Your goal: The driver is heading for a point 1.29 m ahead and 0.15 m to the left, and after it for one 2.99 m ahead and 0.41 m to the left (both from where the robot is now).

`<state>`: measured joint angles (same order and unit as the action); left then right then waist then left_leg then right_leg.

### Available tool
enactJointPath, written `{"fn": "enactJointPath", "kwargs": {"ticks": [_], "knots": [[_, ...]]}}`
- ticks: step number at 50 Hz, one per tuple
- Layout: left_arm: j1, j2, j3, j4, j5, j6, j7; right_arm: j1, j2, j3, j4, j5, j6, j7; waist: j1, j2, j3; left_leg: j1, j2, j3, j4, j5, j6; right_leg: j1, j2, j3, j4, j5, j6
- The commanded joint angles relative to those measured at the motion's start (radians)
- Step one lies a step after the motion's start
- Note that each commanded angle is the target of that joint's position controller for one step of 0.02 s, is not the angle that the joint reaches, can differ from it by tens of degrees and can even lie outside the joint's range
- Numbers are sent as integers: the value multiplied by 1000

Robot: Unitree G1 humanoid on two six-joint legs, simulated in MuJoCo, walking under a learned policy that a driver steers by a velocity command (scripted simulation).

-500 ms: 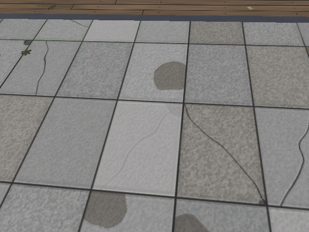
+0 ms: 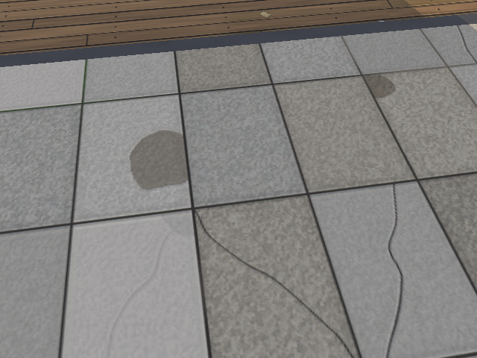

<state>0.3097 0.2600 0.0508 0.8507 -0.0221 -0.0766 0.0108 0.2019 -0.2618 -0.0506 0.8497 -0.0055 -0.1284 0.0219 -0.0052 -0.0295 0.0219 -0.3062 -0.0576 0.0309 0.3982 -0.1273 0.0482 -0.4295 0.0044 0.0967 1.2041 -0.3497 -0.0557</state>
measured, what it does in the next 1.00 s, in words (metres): walks ahead: right foot, then left foot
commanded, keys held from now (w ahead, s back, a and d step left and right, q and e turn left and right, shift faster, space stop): w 1.00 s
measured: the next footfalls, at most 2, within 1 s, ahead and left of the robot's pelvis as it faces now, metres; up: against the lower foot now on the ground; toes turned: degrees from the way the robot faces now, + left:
right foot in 0.36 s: +0.35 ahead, -0.16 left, +0.00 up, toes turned -3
left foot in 0.92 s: +0.67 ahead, +0.06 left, +0.00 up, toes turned +1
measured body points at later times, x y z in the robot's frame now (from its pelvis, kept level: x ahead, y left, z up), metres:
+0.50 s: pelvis +0.27 -0.08 +0.00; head +0.29 -0.09 +0.45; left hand +0.40 +0.18 -0.10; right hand +0.33 -0.35 -0.14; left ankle +0.21 +0.08 -0.65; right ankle +0.31 -0.16 -0.74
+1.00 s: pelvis +0.54 -0.03 -0.01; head +0.58 -0.02 +0.44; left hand +0.55 +0.24 -0.15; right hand +0.72 -0.28 -0.11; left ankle +0.63 +0.06 -0.74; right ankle +0.37 -0.17 -0.65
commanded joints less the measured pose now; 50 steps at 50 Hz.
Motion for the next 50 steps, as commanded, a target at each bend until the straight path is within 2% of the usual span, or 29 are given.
{"fn": "enactJointPath", "kwargs": {"ticks": [1, 5, 9, 12, 14, 15, 16, 17, 18, 19, 20, 21, 22, 23, 24, 26, 29, 35, 38, 40, 42, 43, 44, 45, 46, 47, 48, 49, 50], "knots": [[30, 35, 9, -68, 5, -10, -4, 36, -72, -11, -23, 0, -12, 4, 17, 89, -50, 170, 274, -307, -240, 70, 197, -181, -112, 11, -51, 55, 3], [-108, 21, -8, -129, 21, -12, -6, 82, -136, -25, 2, 12, -5, -6, -7, 72, -6, 146, 279, -219, -292, 131, 210, -240, -141, -30, -282, 187, 32], [-239, 23, -17, -162, 12, -20, -19, 137, -158, -24, 23, 26, 12, -11, -50, 91, 12, 134, 235, -118, -273, 146, 161, -155, -98, -85, -521, 365, 40], [-316, 42, -15, -198, 1, -23, -31, 191, -167, -22, 48, 33, 24, -9, -71, 105, 26, 198, 273, -133, -241, 108, 145, -137, -80, -89, -604, 358, 28], [-333, 63, -9, -215, 0, -27, -39, 194, -178, -25, 56, 35, 35, -11, -57, 111, 30, 254, 305, -147, -203, 118, 129, -119, -68, -93, -649, 296, 2], [-306, 76, -2, -213, 2, -30, -42, 184, -186, -26, 56, 35, 42, -13, -32, 115, 17, 268, 311, -145, -164, 168, 118, -68, -54, -104, -675, 273, -13], [-231, 99, 12, -193, 6, -31, -41, 168, -188, -25, 53, 33, 48, -15, 17, 112, -22, 265, 287, -118, -70, 302, 97, 43, -27, -127, -704, 261, -31], [-76, 146, 39, -146, 9, -31, -34, 167, -163, -15, 49, 26, 51, -17, 84, 89, -114, 217, 234, -70, 119, 402, 69, 249, -19, -128, -713, 260, -61], [124, 236, 65, -112, 20, -27, -23, 164, -115, 7, 15, 0, 47, -20, 152, -47, -268, 20, 166, -6, 462, 174, 25, 540, -223, 106, -712, 274, -133], [162, 309, 76, -99, 26, -20, -30, 285, 10, 42, 3, 11, 23, -14, 84, -313, -364, -360, 4, -23, 777, -404, -23, 809, -413, 566, -847, 112, -288], [156, 202, 52, -101, 15, -22, -34, 240, -114, 15, 17, 34, 5, -10, 111, -191, -321, -476, 59, -134, 901, -429, -9, 767, -398, 624, -908, 10, -273], [75, 157, 36, -114, 12, -26, -34, 148, -158, 0, -10, 49, -4, -7, 93, -132, -189, -518, 110, -121, 902, -328, 9, 642, -362, 466, -913, 72, -227], [-3, 131, 26, -128, 15, -26, -37, 102, -146, 1, -16, 39, -1, -13, 63, -50, -135, -471, 155, -103, 859, -234, 5, 513, -314, 344, -930, 179, -200], [-53, 104, 20, -135, 20, -26, -42, 81, -132, -3, -19, 22, 6, -16, 36, -28, -88, -430, 180, -99, 798, -178, -2, 411, -273, 261, -962, 256, -186], [-74, 88, 15, -133, 27, -29, -45, 96, -117, -5, -18, 18, 19, -16, 5, -45, -77, -370, 201, -105, 762, -140, -7, 346, -245, 205, -993, 300, -176], [-64, 94, 19, -114, 23, -42, -47, 112, -81, -1, -14, 17, 41, -17, -18, -45, -68, -328, 201, -94, 719, -99, -20, 289, -225, 138, -1035, 382, -187], [-15, 123, 29, -77, 22, -45, -35, 27, -75, -3, -46, 7, 52, -21, -10, -16, -24, -407, 203, -91, 593, 13, -41, 296, -221, 75, -1066, 463, -193], [79, 144, 28, -18, 12, -28, -13, -183, -47, 7, -106, 13, 40, -4, 59, -21, 26, -387, 160, -49, 265, 256, -36, 341, -190, -15, -1086, 403, -145], [137, 150, 28, 19, 9, -16, -10, -270, -48, 10, -142, 20, 32, 11, 88, -21, 55, -413, 143, -41, 187, 228, -23, 433, -222, -9, -1057, 399, -145], [154, 154, 30, 37, 7, -6, -5, -309, -52, 11, -166, 24, 25, 24, 90, -26, 67, -430, 135, -41, 151, 171, -5, 498, -251, 0, -1020, 432, -139], [145, 165, 35, 45, 5, 3, 0, -303, -64, 9, -174, 24, 19, 35, 70, -40, 54, -384, 119, -29, 121, 101, 19, 537, -268, 1, -974, 513, -124], [131, 173, 37, 44, 6, 7, 1, -269, -78, 2, -168, 23, 17, 37, 47, -54, 30, -312, 97, -10, 112, 68, 33, 541, -265, -5, -933, 626, -113], [111, 182, 38, 41, 7, 12, 2, -197, -101, -10, -150, 20, 16, 34, 3, -69, -20, -189, 61, 21, 101, 52, 51, 534, -248, -22, -851, 801, -100], [95, 170, 32, 36, 11, 17, 3, -43, -141, -33, -103, 19, 17, 26, -72, -59, -113, 25, 36, 40, 88, 80, 81, 486, -199, -60, -681, 908, -76], [91, 144, 18, 12, 25, 15, 5, 151, -209, -55, -60, 9, 19, 14, -142, 9, -256, 351, 184, -120, 130, 134, 143, 278, -147, -95, -399, 700, -42], [225, 8, -21, 7, 24, -7, -9, 241, -287, -74, -38, 0, 26, 12, -90, 270, -408, 737, 432, -602, 53, -57, 309, -150, 38, -101, -6, 60, 33], [188, 83, -6, 26, 8, -33, -14, 245, -197, -49, -36, 10, 30, 12, -119, 233, -428, 736, 446, -763, -66, -141, 296, -265, 34, 49, 116, -214, 18], [86, 151, 16, -9, -20, -45, -18, 158, -163, -36, -45, 16, 31, 9, -101, 183, -251, 590, 413, -603, -90, -141, 241, -343, -24, 32, 143, -150, 7], [24, 147, 15, -26, -19, -47, -12, 73, -139, -28, -62, 16, 32, 9, -66, 102, -154, 422, 375, -469, -116, -61, 211, -316, -80, -5, 94, -51, 7]]}}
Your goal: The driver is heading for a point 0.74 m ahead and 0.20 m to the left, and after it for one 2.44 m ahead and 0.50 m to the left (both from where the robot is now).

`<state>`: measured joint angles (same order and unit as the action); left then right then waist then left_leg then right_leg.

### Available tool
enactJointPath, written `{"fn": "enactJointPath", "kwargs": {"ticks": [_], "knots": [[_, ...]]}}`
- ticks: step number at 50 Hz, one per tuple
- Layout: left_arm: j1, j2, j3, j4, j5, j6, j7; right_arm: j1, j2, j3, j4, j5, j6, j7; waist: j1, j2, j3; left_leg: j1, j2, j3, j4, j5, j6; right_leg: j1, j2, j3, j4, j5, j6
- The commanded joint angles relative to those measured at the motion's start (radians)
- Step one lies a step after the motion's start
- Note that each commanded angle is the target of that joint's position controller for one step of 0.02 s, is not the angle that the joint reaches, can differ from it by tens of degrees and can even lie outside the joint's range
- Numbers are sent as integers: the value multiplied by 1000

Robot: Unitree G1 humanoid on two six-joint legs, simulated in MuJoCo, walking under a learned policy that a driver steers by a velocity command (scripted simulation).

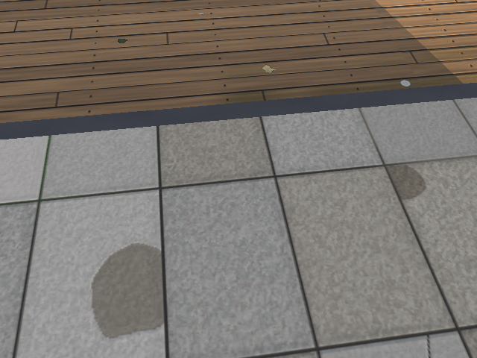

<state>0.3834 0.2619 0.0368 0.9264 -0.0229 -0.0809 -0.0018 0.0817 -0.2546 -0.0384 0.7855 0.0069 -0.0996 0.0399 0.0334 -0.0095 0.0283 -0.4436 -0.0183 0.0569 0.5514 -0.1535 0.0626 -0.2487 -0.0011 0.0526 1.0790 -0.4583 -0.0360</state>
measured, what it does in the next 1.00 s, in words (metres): walks ahead, turning left: right foot, then left foot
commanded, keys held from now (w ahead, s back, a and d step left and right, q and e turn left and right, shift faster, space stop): w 0.24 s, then w+q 0.10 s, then q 0.66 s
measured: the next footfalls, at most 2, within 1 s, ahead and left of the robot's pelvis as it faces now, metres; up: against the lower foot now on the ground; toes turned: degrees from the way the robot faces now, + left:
right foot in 0.44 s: +0.42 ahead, -0.15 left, +0.00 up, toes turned +3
left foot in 0.90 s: +0.37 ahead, +0.11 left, +0.00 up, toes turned +23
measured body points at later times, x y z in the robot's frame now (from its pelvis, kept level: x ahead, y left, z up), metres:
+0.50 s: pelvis +0.26 -0.04 +0.00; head +0.30 -0.05 +0.45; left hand +0.46 +0.21 -0.08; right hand +0.27 -0.32 -0.14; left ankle +0.10 +0.09 -0.68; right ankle +0.38 -0.15 -0.73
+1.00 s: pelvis +0.33 +0.00 +0.01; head +0.36 +0.04 +0.45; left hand +0.37 +0.32 -0.12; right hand +0.57 -0.22 -0.08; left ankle +0.33 +0.09 -0.73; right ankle +0.36 -0.15 -0.66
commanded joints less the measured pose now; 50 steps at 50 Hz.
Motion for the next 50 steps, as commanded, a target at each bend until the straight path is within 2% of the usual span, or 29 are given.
{"fn": "enactJointPath", "kwargs": {"ticks": [1, 3, 5, 7, 12, 15, 17, 19, 20, 21, 22, 23, 24, 25, 26, 27, 28, 30, 31, 36, 40, 42, 44, 45, 46, 47, 48, 49, 50], "knots": [[-83, 132, 33, -106, -2, -37, 7, 140, -117, -33, -3, -3, 2, -5, -73, 46, -92, 421, 293, -406, -304, 44, 181, -456, -106, 23, 157, 118, -7], [-37, 93, 35, -95, 8, -10, 13, 109, -90, -27, 2, -15, -8, 1, -19, 92, -71, 284, 239, -305, -368, 104, 169, -340, -142, 26, 86, 185, 1], [-33, 69, 33, -96, 11, 8, 16, 127, -107, -32, 22, -11, -18, -1, -5, 88, -53, 238, 228, -243, -403, 171, 184, -338, -150, 13, 38, 222, 16], [-104, 71, 35, -123, 19, 12, 20, 160, -130, -39, 41, -11, -17, -13, -15, 73, -23, 247, 228, -210, -423, 217, 189, -405, -159, 10, -51, 305, 35], [-280, 43, 24, -169, 18, -2, 5, 235, -154, -41, 75, 0, -1, -34, -72, 64, 9, 304, 198, -132, -436, 201, 146, -418, -128, -21, -360, 539, 38], [-388, 44, 20, -206, 12, -12, -8, 305, -163, -42, 105, 12, 10, -37, -109, 59, 37, 351, 214, -160, -410, 160, 147, -401, -95, -31, -478, 546, 43], [-432, 53, 20, -227, 7, -22, -21, 326, -169, -46, 116, 16, 22, -42, -113, 65, 48, 398, 239, -191, -369, 152, 145, -396, -80, -22, -535, 509, 38], [-409, 81, 29, -228, 17, -35, -28, 312, -176, -50, 119, 14, 35, -52, -82, 85, 34, 429, 244, -217, -284, 281, 115, -324, -53, -15, -594, 468, 21], [-365, 100, 37, -217, 23, -41, -28, 299, -183, -54, 116, 14, 42, -55, -56, 102, 2, 438, 235, -222, -219, 370, 95, -249, -34, -25, -614, 456, 9], [-263, 127, 52, -187, 32, -47, -23, 273, -180, -52, 105, 15, 47, -58, -2, 102, -60, 422, 188, -203, -106, 479, 65, -100, -11, -50, -655, 510, -12], [-142, 186, 71, -161, 47, -52, -14, 265, -150, -42, 81, 7, 45, -59, 43, 64, -176, 319, 117, -166, 82, 400, 19, 139, -84, -9, -618, 740, -52], [-30, 266, 86, -157, 67, -43, -1, 322, -63, -18, 53, -15, 35, -57, 49, -135, -339, -9, -5, -100, 444, -56, -49, 528, -348, 224, -521, 1086, -159], [-21, 247, 78, -170, 49, -23, -3, 430, -35, -4, 56, 5, 27, -55, 29, -322, -521, -174, -68, -157, 681, -565, -78, 669, -505, 477, -573, 1093, -275], [-65, 174, 60, -190, 43, -7, 0, 385, -151, -38, 63, 28, 34, -57, 42, -185, -454, -211, -2, -207, 764, -519, -83, 547, -448, 399, -616, 956, -243], [-130, 135, 47, -199, 35, 2, 7, 301, -160, -46, 35, 35, 47, -61, 24, -139, -315, -262, 38, -157, 764, -456, -87, 416, -406, 274, -641, 873, -206], [-189, 110, 38, -193, 32, 6, 8, 277, -142, -49, 35, 26, 67, -67, -5, -91, -217, -241, 75, -136, 723, -398, -99, 263, -358, 185, -687, 814, -190], [-240, 91, 34, -191, 37, 6, 8, 285, -129, -55, 34, 18, 92, -73, -40, -104, -165, -179, 105, -132, 677, -351, -104, 132, -330, 123, -733, 726, -177], [-306, 107, 41, -187, 58, 3, 5, 311, -86, -55, 24, 16, 131, -78, -79, -136, -109, -69, 99, -92, 644, -275, -115, -45, -299, 23, -821, 637, -189], [-325, 115, 44, -185, 60, 1, 7, 301, -78, -56, 9, 14, 139, -79, -86, -136, -94, -66, 102, -86, 606, -246, -118, -68, -303, -9, -843, 626, -198], [-338, 152, 58, -163, 41, 18, 34, 189, -81, -58, -59, 4, 143, -59, -61, -101, -117, -21, 121, -65, 361, -77, -99, -11, -321, -112, -858, 567, -196], [-318, 188, 70, -143, 21, 47, 33, 112, -105, -69, -110, 5, 157, -35, -35, -103, -101, 7, 101, -24, 233, -121, -75, 61, -353, -127, -822, 485, -175], [-317, 203, 77, -135, 8, 59, 30, 100, -110, -74, -129, 5, 163, -25, -39, -109, -94, 32, 89, -5, 144, -146, -51, 102, -365, -127, -774, 471, -147], [-302, 190, 77, -119, -7, 70, 29, 137, -116, -83, -122, 0, 161, -24, -63, -84, -101, 146, 46, 25, -26, -34, -10, 91, -327, -167, -665, 415, -78], [-241, 155, 70, -94, 4, 75, 24, 181, -167, -102, -113, -4, 157, -37, -65, 8, -109, 254, 61, -46, -122, 152, 29, 29, -264, -218, -530, 333, -9], [-243, 96, 53, -122, 50, 74, 15, 222, -296, -132, -124, -6, 153, -59, -37, 301, -122, 433, 297, -366, -143, 570, 131, -237, -128, -311, -201, -22, 88], [-328, 100, 51, -168, 52, 71, 21, 215, -315, -125, -148, -33, 133, -53, -74, 326, -156, 431, 410, -574, -185, 567, 313, -422, -13, -149, 29, -245, 121], [-378, 140, 63, -172, 32, 71, 24, 214, -272, -114, -149, -35, 109, -41, -98, 190, -172, 427, 370, -510, -199, 522, 303, -447, -25, -47, 124, -200, 105], [-373, 138, 65, -170, 16, 73, 29, 172, -254, -109, -150, -22, 93, -44, -69, 149, -154, 415, 321, -433, -192, 474, 248, -463, -39, -19, 123, -110, 86], [-353, 139, 68, -149, 22, 75, 38, 124, -221, -100, -159, -5, 90, -49, -47, 99, -152, 401, 283, -389, -186, 420, 199, -460, -54, -3, 93, -41, 82]]}}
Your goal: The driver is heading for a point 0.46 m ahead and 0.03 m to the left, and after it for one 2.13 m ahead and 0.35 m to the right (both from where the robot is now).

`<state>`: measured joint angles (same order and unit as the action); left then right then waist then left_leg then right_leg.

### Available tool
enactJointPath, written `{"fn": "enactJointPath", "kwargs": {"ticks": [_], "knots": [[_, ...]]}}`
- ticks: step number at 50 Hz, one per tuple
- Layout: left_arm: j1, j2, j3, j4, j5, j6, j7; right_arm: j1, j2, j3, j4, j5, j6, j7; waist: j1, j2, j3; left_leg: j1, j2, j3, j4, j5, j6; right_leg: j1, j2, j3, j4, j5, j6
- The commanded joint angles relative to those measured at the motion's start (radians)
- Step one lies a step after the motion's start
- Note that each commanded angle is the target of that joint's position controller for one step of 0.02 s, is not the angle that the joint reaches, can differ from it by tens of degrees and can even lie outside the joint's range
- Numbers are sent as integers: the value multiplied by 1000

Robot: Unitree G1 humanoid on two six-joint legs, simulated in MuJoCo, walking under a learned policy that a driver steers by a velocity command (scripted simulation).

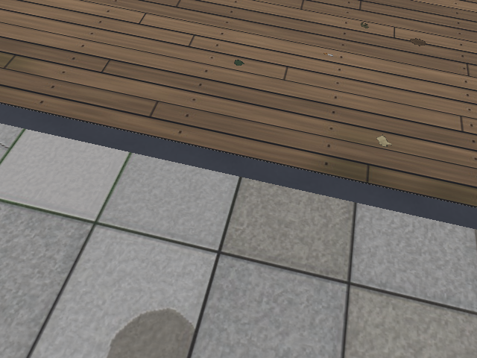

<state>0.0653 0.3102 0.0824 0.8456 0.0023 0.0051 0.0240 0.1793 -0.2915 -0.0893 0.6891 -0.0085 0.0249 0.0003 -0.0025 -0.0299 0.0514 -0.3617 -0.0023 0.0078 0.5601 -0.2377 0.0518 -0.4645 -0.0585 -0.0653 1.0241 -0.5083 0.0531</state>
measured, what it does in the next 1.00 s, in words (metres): walks ahead: right foot, then left foot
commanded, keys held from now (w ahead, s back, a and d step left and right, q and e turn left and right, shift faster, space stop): q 0.20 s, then no key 0.22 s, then w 0.58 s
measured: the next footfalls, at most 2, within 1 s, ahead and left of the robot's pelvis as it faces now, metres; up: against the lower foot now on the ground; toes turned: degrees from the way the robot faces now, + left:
right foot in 0.38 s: +0.08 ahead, -0.14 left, +0.00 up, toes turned +13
left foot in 0.74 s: +0.07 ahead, +0.13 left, +0.00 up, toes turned +13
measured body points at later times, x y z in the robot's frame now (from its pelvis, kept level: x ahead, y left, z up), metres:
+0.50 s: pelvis +0.02 -0.03 +0.00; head +0.05 -0.04 +0.45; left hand +0.08 +0.27 -0.10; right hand +0.24 -0.26 -0.10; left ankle +0.00 +0.09 -0.69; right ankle +0.04 -0.15 -0.73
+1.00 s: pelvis +0.14 +0.04 +0.01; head +0.15 +0.06 +0.46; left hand +0.23 +0.33 -0.10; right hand +0.21 -0.22 -0.10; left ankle +0.03 +0.12 -0.73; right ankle +0.28 -0.10 -0.67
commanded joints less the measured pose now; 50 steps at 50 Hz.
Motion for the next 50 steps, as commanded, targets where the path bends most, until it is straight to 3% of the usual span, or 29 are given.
{"fn": "enactJointPath", "kwargs": {"ticks": [1, 4, 10, 15, 18, 19, 20, 21, 22, 23, 24, 25, 27, 30, 32, 35, 36, 37, 38, 39, 40, 41, 44, 47, 50], "knots": [[-29, 105, 28, -68, 5, -9, 19, -12, -163, -40, -72, 23, -30, -17, 6, 130, -168, 287, 251, -320, -200, 488, 189, -220, 0, 124, 123, 56, -6], [-5, 86, 27, -64, -1, -12, 17, -12, -158, -35, -87, 12, -24, -30, 20, 139, -194, 262, 216, -303, -207, 494, 187, -152, 34, 124, 63, 136, 1], [-38, 64, 14, -77, -5, -12, 8, -8, -186, -44, -101, 15, -9, -41, -8, 167, -163, 207, 190, -369, -217, 271, 187, -56, 68, 143, -200, 169, 24], [-5, 76, 13, -72, -11, -22, -10, -22, -161, -27, -100, 6, 0, -30, -20, 189, -163, 177, 188, -413, -179, 287, 178, 69, 65, 121, -331, 148, 5], [60, 63, 8, -57, -3, -35, -27, -43, -138, -10, -97, 17, 9, -32, 26, 167, -156, 142, 139, -402, -120, 274, 120, 228, 64, 94, -614, 342, -39], [80, 100, 14, -57, 13, -37, -28, -13, -116, -3, -92, 11, 7, -34, 17, 111, -161, 84, 94, -368, -71, 163, 69, 317, -17, 160, -659, 439, -71], [78, 169, 23, -69, 29, -34, -22, 30, -70, 12, -96, -7, 1, -32, -30, -96, -169, -18, -30, -241, 99, -86, 6, 388, -197, 343, -686, 624, -149], [51, 159, 15, -60, 43, -33, -21, 3, -101, 0, -122, -1, -7, -31, -37, -241, -122, -83, -86, -147, 177, -327, -40, 283, -323, 497, -718, 664, -317], [35, 117, 5, -79, 41, -41, -19, -16, -162, -15, -105, -1, -10, -34, -1, -170, -120, -85, -45, -159, 317, -345, -68, 269, -317, 506, -763, 489, -348], [50, 125, 10, -70, 24, -43, -14, -31, -173, -24, -99, 10, -10, -31, 10, -144, -107, -145, -44, -145, 393, -300, -77, 306, -270, 481, -784, 272, -314], [74, 144, 15, -59, 2, -44, -11, -23, -152, -23, -82, 11, -7, -29, 18, -130, -84, -205, -32, -129, 434, -265, -88, 338, -231, 460, -811, 67, -282], [89, 139, 13, -48, -14, -46, -7, -25, -135, -19, -78, 9, -7, -26, 26, -142, -42, -271, -13, -129, 443, -214, -95, 367, -223, 469, -834, -22, -266], [124, 127, 10, -38, -18, -42, 1, -50, -96, -7, -73, 18, -24, -14, 45, -126, -8, -284, 1, -65, 381, -158, -100, 384, -182, 409, -860, -6, -245], [158, 135, 13, -31, -17, -47, 3, -107, -43, 12, -78, 20, -60, -7, 76, -134, -28, -162, 9, -4, 188, -119, -90, 366, -149, 318, -853, 110, -235], [178, 155, 19, -25, -21, -51, -5, -105, -42, 14, -73, 27, -74, -1, 77, -148, -31, -62, -1, 21, 75, -132, -76, 326, -152, 297, -844, 133, -248], [172, 164, 19, -23, -39, -46, -19, -20, -61, 6, -35, 34, -84, 4, 22, -119, -31, 149, -23, 56, -121, 12, -38, 215, -157, 287, -800, 109, -246], [175, 142, 11, -22, -36, -48, -23, 36, -73, -1, -12, 35, -83, 1, -6, -102, -48, 255, -28, 53, -150, 25, -24, 160, -143, 278, -762, 108, -227], [161, 93, -5, -25, -27, -53, -28, 123, -90, -10, 10, 40, -82, -6, -50, -85, -82, 394, 14, 0, -155, 15, -5, 77, -115, 243, -680, 105, -189], [119, 7, -32, -48, -6, -63, -38, 247, -144, -22, 29, 33, -82, -17, -101, 73, -131, 542, 190, -235, -226, -76, 48, -63, -24, 129, -388, 92, -119], [90, 10, -32, -110, -21, -88, -32, 305, -274, -54, 38, 17, -83, -6, -106, 324, -123, 579, 387, -605, -348, -303, 190, -304, 65, 45, -137, -32, -88], [68, 105, -7, -110, -39, -100, -30, 277, -199, -34, 34, 11, -98, 2, -102, 227, -50, 517, 404, -661, -380, -404, 237, -390, 4, 119, 35, -55, -99], [84, 127, 2, -102, -49, -106, -38, 230, -144, -14, 24, 10, -109, 5, -71, 202, 4, 489, 357, -576, -387, -402, 211, -428, -30, 138, 82, 47, -118], [82, 94, 0, -83, -20, -109, -51, 152, -103, 4, 11, 12, -114, 9, -30, 138, 38, 404, 262, -360, -427, -86, 159, -388, -81, 125, 28, 243, -107], [48, 51, -13, -95, -13, -101, -59, 170, -108, 2, 23, 12, -111, 2, -30, 118, 23, 362, 212, -219, -446, 157, 157, -342, -65, 83, -91, 378, -59], [-46, 13, -32, -133, -12, -99, -63, 202, -125, -2, 45, 17, -108, -6, -55, 120, 33, 295, 180, -124, -452, 224, 143, -240, -30, 56, -299, 517, -35]]}}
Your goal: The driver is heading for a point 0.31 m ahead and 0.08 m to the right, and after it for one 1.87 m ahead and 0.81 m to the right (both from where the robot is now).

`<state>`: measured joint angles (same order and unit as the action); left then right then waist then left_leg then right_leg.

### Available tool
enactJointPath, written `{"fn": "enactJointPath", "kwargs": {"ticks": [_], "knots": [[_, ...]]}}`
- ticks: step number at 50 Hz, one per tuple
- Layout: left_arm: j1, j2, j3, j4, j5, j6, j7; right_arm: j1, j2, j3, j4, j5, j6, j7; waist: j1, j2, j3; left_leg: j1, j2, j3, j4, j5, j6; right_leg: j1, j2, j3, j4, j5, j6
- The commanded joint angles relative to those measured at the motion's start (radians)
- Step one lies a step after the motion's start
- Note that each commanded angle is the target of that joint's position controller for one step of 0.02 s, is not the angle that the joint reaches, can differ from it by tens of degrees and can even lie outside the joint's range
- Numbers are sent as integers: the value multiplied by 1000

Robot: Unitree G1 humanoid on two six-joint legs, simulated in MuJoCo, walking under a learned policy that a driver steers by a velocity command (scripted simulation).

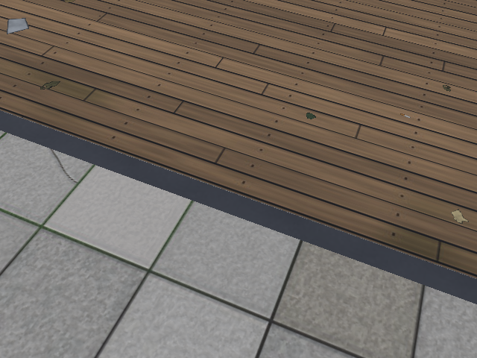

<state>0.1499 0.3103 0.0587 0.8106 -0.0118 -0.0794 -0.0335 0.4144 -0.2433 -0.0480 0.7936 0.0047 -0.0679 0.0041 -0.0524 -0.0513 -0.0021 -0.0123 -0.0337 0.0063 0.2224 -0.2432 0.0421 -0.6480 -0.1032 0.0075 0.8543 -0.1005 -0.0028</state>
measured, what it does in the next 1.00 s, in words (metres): walks ahead, turning right: right foot, then left foot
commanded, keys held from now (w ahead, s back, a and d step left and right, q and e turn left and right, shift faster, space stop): w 0.14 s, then w+e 0.86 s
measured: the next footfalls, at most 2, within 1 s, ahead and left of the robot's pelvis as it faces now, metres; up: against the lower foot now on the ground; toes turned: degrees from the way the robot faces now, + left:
right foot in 0.22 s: +0.31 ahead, -0.14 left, +0.00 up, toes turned -2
left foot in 0.70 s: +0.59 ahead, +0.05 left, +0.00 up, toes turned -14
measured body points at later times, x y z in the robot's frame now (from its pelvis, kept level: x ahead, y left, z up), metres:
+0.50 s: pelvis +0.28 -0.07 +0.00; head +0.30 -0.08 +0.45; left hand +0.36 +0.20 -0.12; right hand +0.42 -0.34 -0.10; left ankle +0.41 +0.11 -0.68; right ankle +0.27 -0.14 -0.75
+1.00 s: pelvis +0.57 -0.06 +0.00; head +0.58 -0.07 +0.45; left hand +0.82 +0.08 -0.11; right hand +0.47 -0.29 -0.13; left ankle +0.55 +0.06 -0.75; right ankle +0.63 -0.24 -0.68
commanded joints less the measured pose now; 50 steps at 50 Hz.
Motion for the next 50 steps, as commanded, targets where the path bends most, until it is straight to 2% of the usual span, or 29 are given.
{"fn": "enactJointPath", "kwargs": {"ticks": [1, 3, 7, 9, 10, 11, 12, 13, 14, 15, 16, 17, 19, 22, 23, 24, 26, 30, 33, 35, 36, 37, 38, 39, 40, 41, 42, 45, 50], "knots": [[-164, 9, -12, -110, -1, -15, -8, -16, -181, -45, -50, 5, -15, -12, -15, 142, 93, -69, 212, -108, -119, 223, 150, -24, 29, -27, -184, 144, 21], [-212, 14, -15, -132, -6, -16, -16, 16, -192, -48, -30, 11, -15, -13, -25, 142, 108, -64, 235, -104, -120, 211, 148, 17, 45, -28, -252, 177, 11], [-223, 54, -6, -155, -8, -22, -32, 21, -206, -54, -1, 20, -4, -18, 11, 145, 103, 61, 294, -103, -50, 347, 119, 47, 58, -11, -331, 104, -46], [-107, 97, 15, -128, -6, -18, -28, -4, -231, -61, -2, 11, 8, -22, 79, 173, 2, 110, 278, -49, 113, 700, 90, 214, 116, -68, -327, 42, -89], [44, 134, 38, -82, -7, -12, -20, -3, -218, -55, -3, 5, 17, -28, 151, 161, -97, 67, 233, 1, 309, 822, 60, 421, 150, -95, -330, 41, -119], [206, 189, 55, -51, -5, -4, -10, 23, -190, -41, -21, -14, 19, -36, 204, 80, -225, -141, 199, 30, 597, 598, 24, 728, 24, 72, -284, 50, -171], [272, 283, 75, -34, -3, -2, -15, 162, -43, 2, -46, -18, -3, -19, 115, -232, -373, -552, 4, 10, 994, -118, -54, 1065, -223, 634, -404, -237, -362], [261, 186, 50, -39, -16, -2, -17, 91, -127, -11, -37, 3, -33, -12, 159, -174, -388, -674, 3, -130, 1113, -303, -42, 1072, -233, 821, -565, -378, -353], [185, 153, 40, -53, -9, -3, -11, -29, -182, -27, -75, 36, -52, -4, 157, -120, -211, -762, 52, -123, 1141, -237, -28, 944, -210, 673, -578, -334, -307], [122, 138, 36, -72, -2, -4, -7, -95, -180, -21, -92, 32, -65, -8, 134, -7, -131, -736, 97, -110, 1089, -152, -15, 793, -171, 559, -585, -229, -283], [76, 120, 31, -83, 6, -5, -5, -126, -175, -25, -96, 11, -68, -13, 99, 42, -67, -695, 127, -100, 1012, -99, -18, 653, -134, 470, -600, -115, -273], [51, 100, 24, -92, 20, -7, -3, -112, -173, -30, -96, -2, -62, -17, 60, 24, -54, -626, 151, -108, 962, -64, -19, 563, -102, 417, -622, -44, -268], [37, 92, 25, -101, 13, -10, 1, -91, -150, -29, -99, -12, -43, -18, 27, -11, -39, -573, 158, -100, 891, -51, -40, 470, -76, 370, -665, 8, -287], [73, 120, 35, -92, 2, -17, 16, -172, -128, -22, -134, -22, -23, -26, 38, -3, 12, -596, 153, -81, 740, 50, -81, 381, -55, 302, -703, 31, -292], [100, 22, -6, -86, 100, -64, -14, -134, -15, 48, -112, -140, -11, 14, 35, -61, -14, -572, 134, -71, 745, 102, -82, 343, -7, 259, -690, -127, -264], [108, 35, 3, -89, 98, -75, -32, -152, -25, 44, -114, -137, 4, 28, 48, -27, 32, -576, 131, -60, 699, 152, -83, 299, 1, 255, -695, -156, -254], [119, 84, 10, -100, 80, -78, -56, -256, -70, 47, -148, -104, 15, 38, 76, 5, 38, -540, 127, -47, 578, 222, -88, 265, 2, 258, -670, -140, -254], [254, 111, 13, -74, 76, -60, -70, -400, -106, 63, -195, -84, 1, 26, 143, -5, 38, -559, 98, -37, 379, 197, -76, 453, -54, 347, -586, -71, -290], [250, 127, 18, -64, 73, -41, -62, -441, -119, 67, -215, -66, -22, 12, 129, -17, 32, -488, 68, -26, 279, 176, -35, 543, -85, 405, -528, 37, -263], [224, 120, 16, -55, 85, -39, -57, -325, -174, 44, -188, -37, -47, 1, 51, -5, -31, -208, 61, 1, 274, 256, 42, 461, -12, 362, -402, 213, -179], [204, 50, -7, -70, 91, -49, -55, -123, -206, 27, -142, -37, -65, -2, -35, 87, -181, 87, 164, -83, 319, 341, 158, 336, 104, 277, -150, 203, -102], [351, -81, -44, -103, 111, -76, -52, 109, -244, 20, -97, -44, -56, -4, -41, 398, -492, 621, 466, -571, 230, 345, 441, -21, 307, 158, 169, -327, -13], [202, 6, -22, -108, 86, -76, -66, 170, -200, 29, -65, -68, -50, -4, -112, 227, -279, 503, 482, -694, 105, 140, 347, -250, 227, 156, 390, -449, -24], [143, 11, -13, -107, 73, -68, -48, 71, -187, 25, -67, -55, -55, -1, -67, 165, -90, 290, 454, -548, 74, -31, 252, -301, 154, 137, 466, -340, -43], [144, 15, -14, -81, 72, -60, -24, -28, -105, 47, -84, -51, -51, -7, -30, 144, -35, 123, 415, -415, 31, -92, 211, -248, 79, 108, 453, -236, -53], [160, -1, -18, -70, 88, -52, -14, -60, -47, 66, -84, -44, -46, -10, 3, 150, -47, 47, 377, -326, -11, 0, 195, -162, 40, 117, 378, -157, -63], [134, -16, -27, -73, 100, -46, -23, -95, -20, 70, -95, -51, -45, -20, 13, 137, -37, 2, 362, -263, -39, 106, 194, -112, 21, 103, 360, -143, -52], [65, -50, -35, -81, 71, -33, -53, -110, -56, 46, -79, -70, -58, -35, 24, 124, -25, -8, 324, -80, -95, 259, 188, -105, 0, 66, 226, -111, -23], [-27, -59, -50, -95, 65, -14, -86, -36, -106, 22, -11, -92, -65, -10, 11, 107, 20, -31, 310, 121, -117, 517, 193, -87, 8, -1, -30, 127, -21]]}}
Over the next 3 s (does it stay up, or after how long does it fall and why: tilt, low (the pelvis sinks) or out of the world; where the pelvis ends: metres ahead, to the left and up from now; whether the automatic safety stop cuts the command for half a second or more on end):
stays up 1.55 -0.72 -0.12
